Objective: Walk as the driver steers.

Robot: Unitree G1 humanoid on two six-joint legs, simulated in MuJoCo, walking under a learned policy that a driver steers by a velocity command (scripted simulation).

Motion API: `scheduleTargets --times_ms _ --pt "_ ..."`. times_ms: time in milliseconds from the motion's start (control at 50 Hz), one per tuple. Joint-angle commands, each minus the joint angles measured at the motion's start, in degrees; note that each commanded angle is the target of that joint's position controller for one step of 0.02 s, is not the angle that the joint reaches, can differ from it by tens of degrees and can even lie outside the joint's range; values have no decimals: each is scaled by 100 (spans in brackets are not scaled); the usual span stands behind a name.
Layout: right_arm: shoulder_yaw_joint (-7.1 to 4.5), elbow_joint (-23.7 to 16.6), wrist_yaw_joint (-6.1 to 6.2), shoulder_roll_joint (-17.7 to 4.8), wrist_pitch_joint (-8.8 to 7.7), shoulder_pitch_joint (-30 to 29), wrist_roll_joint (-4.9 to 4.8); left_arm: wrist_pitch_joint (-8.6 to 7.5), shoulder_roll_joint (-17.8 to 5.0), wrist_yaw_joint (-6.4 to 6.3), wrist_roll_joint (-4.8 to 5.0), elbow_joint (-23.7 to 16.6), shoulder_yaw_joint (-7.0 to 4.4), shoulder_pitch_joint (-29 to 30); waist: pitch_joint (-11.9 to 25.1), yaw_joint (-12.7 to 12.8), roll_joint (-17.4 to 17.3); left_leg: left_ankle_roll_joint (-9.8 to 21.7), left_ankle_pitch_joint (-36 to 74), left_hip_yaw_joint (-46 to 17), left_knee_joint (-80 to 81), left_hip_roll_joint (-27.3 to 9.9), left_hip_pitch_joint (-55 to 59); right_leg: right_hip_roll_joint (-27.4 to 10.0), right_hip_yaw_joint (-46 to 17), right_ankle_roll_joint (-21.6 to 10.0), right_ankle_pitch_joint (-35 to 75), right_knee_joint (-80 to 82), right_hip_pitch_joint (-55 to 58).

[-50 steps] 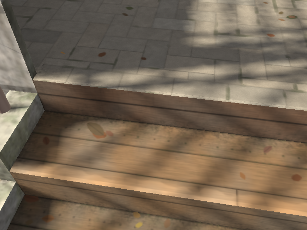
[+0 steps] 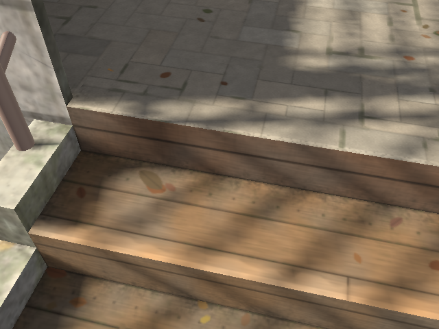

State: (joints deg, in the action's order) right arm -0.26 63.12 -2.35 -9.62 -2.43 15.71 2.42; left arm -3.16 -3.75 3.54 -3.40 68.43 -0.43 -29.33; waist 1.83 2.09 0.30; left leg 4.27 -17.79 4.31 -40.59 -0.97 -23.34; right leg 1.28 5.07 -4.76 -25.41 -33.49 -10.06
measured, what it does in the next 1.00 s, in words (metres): climbs: left foot, then right foot 0.17 m higher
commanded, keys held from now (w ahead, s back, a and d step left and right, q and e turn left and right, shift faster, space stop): w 0.44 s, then no key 0.56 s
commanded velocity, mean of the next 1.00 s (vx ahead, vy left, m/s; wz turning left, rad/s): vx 0.25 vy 0.00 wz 0.00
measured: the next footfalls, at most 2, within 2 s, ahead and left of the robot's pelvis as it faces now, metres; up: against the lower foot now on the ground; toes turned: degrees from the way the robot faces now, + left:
left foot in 0.20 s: +0.10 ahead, +0.14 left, +0.00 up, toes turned +6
right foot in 0.58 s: +0.35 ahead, -0.01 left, +0.17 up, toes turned -4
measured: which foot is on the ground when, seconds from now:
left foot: up 0.00-0.18, down 0.20-0.62, up 0.64-0.96, down 0.98-1.00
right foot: down 0.00-0.22, up 0.24-0.56, down 0.58-1.00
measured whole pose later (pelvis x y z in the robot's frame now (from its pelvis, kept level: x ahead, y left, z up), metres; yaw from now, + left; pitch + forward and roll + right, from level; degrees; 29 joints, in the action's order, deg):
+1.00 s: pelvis +0.32 +0.09 +0.17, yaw +0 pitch +3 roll -2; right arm -0.9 56.2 -2.5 -9.7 -1.6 14.3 2.1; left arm -6.5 -11.1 4.7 0.6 59.2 -0.6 -10.8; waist 2.0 -1.5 -1.5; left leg -2.6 -9.5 -0.2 -40.3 -4.9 -29.5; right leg 1.9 6.3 -2.8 -19.7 -36.7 -19.7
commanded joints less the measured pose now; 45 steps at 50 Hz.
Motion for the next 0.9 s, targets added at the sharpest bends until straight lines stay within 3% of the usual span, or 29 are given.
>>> scheduleTargets --times_ms 20,80,140,200,220,240,280,380,400,420,460,480,500,520,540,560,580,600,620,640,660,680,720,760,800,840,860,880,900 --pt "-58 -494 188 -225 -77 -637 83 -66 -667 -277 -140 230 -165 -1004 -1202 376 642 294 170 -333 -1113 -332 -2281 -2494 -3027 -1758 -448 2363 496" --pt "-38 -692 99 23 -5 -749 54 -165 -429 -341 -16 -118 -93 -151 -987 109 540 335 -452 67 -1050 -160 -848 -1662 -1521 -1243 801 2475 -150" --pt "-16 -715 39 95 24 -361 -4 -177 -836 -348 88 -299 -108 91 -925 -227 442 213 -27 276 123 29 97 -1539 -1004 -1225 2568 2090 -56" --pt "-160 -219 95 -196 -116 1302 -128 -31 -1433 31 -161 -196 -288 -58 -258 -836 308 421 1537 352 1497 304 2248 -1205 -468 -1119 5413 320 -287" --pt "-256 178 148 -464 -137 2523 52 5 -936 233 -227 -188 -210 -182 356 -992 -486 1015 2622 -543 1283 -233 3919 -598 -34 -708 4715 -1520 -1661" --pt "-434 107 365 -1204 -127 2813 -113 -238 -580 -172 599 -748 -191 738 346 -1286 -1286 1152 2466 -2872 2558 -1927 4518 197 358 -98 582 -3874 -3062" --pt "-328 -91 433 -952 -159 1637 -27 -379 -487 -263 423 -1211 -167 1627 -382 -764 -390 1242 -347 -2883 3056 -1842 3247 -306 -395 -89 869 -6314 -4407" --pt "-20 213 212 -42 -402 1575 -81 -109 304 -355 294 -2535 179 2745 -966 -223 -389 684 -517 -1666 3023 -1584 1719 -420 -341 -484 323 -10146 -6908" --pt "374 555 108 749 -264 2088 838 164 -11 -72 390 -2533 242 2653 -1003 -294 -883 1030 -334 -1634 3107 -1515 1169 -344 -1282 -1686 715 -10179 -7273" --pt "418 450 16 707 -235 1630 933 218 -94 87 294 -2715 270 2461 -1081 102 -598 931 -412 -1104 3271 -1301 583 -500 -1084 -1973 950 -9419 -7184" --pt "353 34 -127 82 -360 576 721 238 -646 170 211 -3330 176 3185 -352 484 295 855 411 -42 3649 -574 -1308 -745 -218 -1828 1941 -6657 -4949" --pt "196 -239 -115 -521 -381 516 292 462 -721 131 239 -3762 283 4577 -242 247 -178 1266 839 -227 5012 -707 -2239 -571 465 -1004 140 -5506 -3499" --pt "268 -78 -229 -454 -425 1206 237 588 -607 62 327 -3929 329 5341 -238 37 -557 1319 2845 -645 4940 -983 -1928 -368 539 -672 114 -5537 -3191" --pt "162 -145 -246 -945 -507 1346 47 636 -327 121 318 -3567 391 4441 125 457 -792 1317 7249 -282 3985 -1015 -862 -72 916 -446 693 -5360 -3042" --pt "-84 -5 286 -1025 -521 1911 -538 360 -114 -482 303 -2612 416 2561 54 21 70 453 9176 270 3030 -883 1044 342 1575 -290 -548 -4748 -2950" --pt "-104 131 493 -1227 -503 2386 -579 194 24 -713 532 -2349 454 1967 248 76 -554 291 10817 25 2189 -999 1837 545 1491 -256 -762 -4052 -2877" --pt "-153 118 536 -1201 -445 2178 -551 35 -82 -770 556 -2198 374 1326 770 573 -971 259 11056 -90 1070 -1297 2413 423 924 -369 -414 -3110 -2178" --pt "-262 -153 467 -1304 -477 1768 -555 -52 -479 -742 382 -2093 238 926 1406 916 -1190 207 10385 -8 -55 -1155 2030 237 -8 -608 99 -2465 -1065" --pt "-223 -576 306 -746 -542 1745 -501 -12 -1256 -775 232 -1835 -25 633 1673 759 322 -80 8096 163 -1979 -473 -213 -1002 -2208 -1448 1483 -1874 380" --pt "-370 -52 -570 -919 -182 1397 175 501 -1630 -319 -338 -1936 -2 -252 1929 1566 1983 31 1660 -1589 -6298 862 -1594 -1929 -5812 -2684 2202 1065 -146" --pt "-433 -371 -748 -584 -93 1298 -157 459 -1829 -166 -451 -1644 -213 123 606 992 1121 552 2261 -2900 -7600 1024 -3305 -1739 -5484 -1888 421 1179 -593" --pt "-341 -536 -583 -364 -95 932 -247 334 -1498 -56 -203 -1455 -223 1123 -294 355 363 784 2175 -2582 -8211 885 -4036 -1521 -4269 -1591 441 830 -1480" --pt "-138 -914 -276 -12 -25 711 -58 -44 -393 13 106 -1253 37 2633 225 -504 -811 887 1481 -2178 -7502 451 -3879 -1347 -2747 -1419 1325 985 -1737" --pt "-84 -865 -74 -53 191 949 -75 -311 258 35 32 -1333 275 3346 356 -1055 -706 650 1466 -1733 -6289 -15 -3258 -947 -1475 -869 1353 1317 -2548" --pt "-60 -587 -193 -2 150 1055 -153 -480 188 55 -61 -1485 354 3215 589 -1293 -554 60 1850 -1113 -5328 -469 -2092 -391 -94 -260 2466 1103 -3022" --pt "-164 -280 -403 -440 34 1179 -92 -573 -703 27 131 -1897 224 3407 595 -1238 -98 -740 1459 -397 -3686 -488 -87 109 761 134 2970 1468 -3733" --pt "-113 -449 274 42 144 1193 -224 -517 -996 -481 251 -788 -33 1412 -3 -806 -114 -424 1474 2 -2801 -147 -498 -740 208 -459 2946 1258 -2888" --pt "-124 -499 -148 -396 42 322 19 -509 -962 -86 155 -1571 180 2505 301 -641 411 -920 1242 -310 -2662 -561 42 -175 346 -198 2669 1401 -2952" --pt "-65 -525 336 171 165 737 -248 -447 -1122 -564 294 -854 -122 1252 23 -552 431 -466 1094 214 -1504 -186 -314 -801 -102 -509 2538 1373 -1988"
